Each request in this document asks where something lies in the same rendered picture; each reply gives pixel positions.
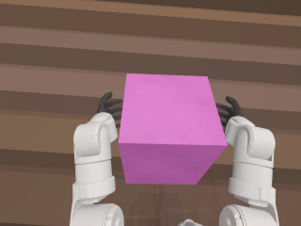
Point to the carton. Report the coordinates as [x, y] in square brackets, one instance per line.
[170, 131]

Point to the left robot hand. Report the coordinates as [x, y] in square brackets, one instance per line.
[104, 106]

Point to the right robot forearm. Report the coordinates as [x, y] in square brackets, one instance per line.
[253, 157]

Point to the left robot forearm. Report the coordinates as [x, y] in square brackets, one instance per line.
[92, 153]

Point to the right robot hand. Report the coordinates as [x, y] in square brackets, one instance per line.
[236, 111]

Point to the right robot upper arm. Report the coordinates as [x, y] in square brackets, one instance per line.
[238, 215]

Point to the left robot upper arm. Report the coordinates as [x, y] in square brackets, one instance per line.
[103, 214]

